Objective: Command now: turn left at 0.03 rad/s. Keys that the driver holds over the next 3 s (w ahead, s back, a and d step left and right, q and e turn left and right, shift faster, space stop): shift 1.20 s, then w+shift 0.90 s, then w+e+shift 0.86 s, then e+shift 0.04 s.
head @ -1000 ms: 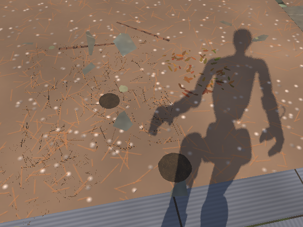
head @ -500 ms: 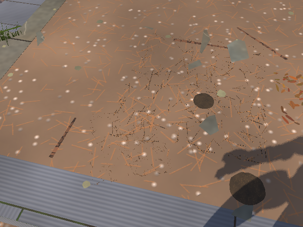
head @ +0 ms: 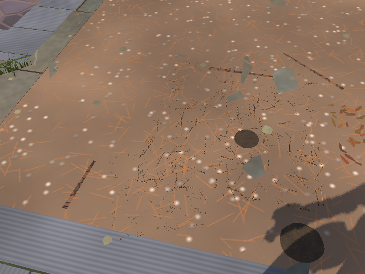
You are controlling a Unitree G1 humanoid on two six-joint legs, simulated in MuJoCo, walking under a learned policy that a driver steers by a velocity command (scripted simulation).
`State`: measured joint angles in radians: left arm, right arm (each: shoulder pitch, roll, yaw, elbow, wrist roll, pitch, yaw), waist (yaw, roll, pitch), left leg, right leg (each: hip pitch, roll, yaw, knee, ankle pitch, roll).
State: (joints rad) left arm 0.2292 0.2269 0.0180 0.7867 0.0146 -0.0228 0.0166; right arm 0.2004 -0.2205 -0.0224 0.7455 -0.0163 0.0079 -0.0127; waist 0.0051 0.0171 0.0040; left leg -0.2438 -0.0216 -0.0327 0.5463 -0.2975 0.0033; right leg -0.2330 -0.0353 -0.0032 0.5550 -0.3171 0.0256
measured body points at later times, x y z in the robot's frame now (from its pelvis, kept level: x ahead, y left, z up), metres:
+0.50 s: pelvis +0.01 -0.01 +0.00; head +0.01 -0.02 +0.45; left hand +0.08 +0.23 -0.13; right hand +0.07 -0.27 -0.14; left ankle +0.00 +0.12 -0.73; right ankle -0.01 -0.13 -0.73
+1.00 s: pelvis +0.00 -0.02 +0.01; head +0.01 -0.03 +0.46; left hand +0.04 +0.22 -0.14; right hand +0.02 -0.27 -0.15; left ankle +0.00 +0.12 -0.73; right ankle -0.01 -0.13 -0.73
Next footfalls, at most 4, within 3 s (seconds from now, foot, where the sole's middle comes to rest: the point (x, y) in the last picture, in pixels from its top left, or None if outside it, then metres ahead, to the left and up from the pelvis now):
1.90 right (223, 267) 0.51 -0.08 -0.67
2.38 left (185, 164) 0.95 0.04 -0.67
2.80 right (247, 104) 1.31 -0.26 -0.67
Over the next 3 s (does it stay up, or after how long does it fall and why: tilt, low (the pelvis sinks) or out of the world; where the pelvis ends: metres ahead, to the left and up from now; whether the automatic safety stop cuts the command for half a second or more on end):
stays up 1.31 -0.24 0.09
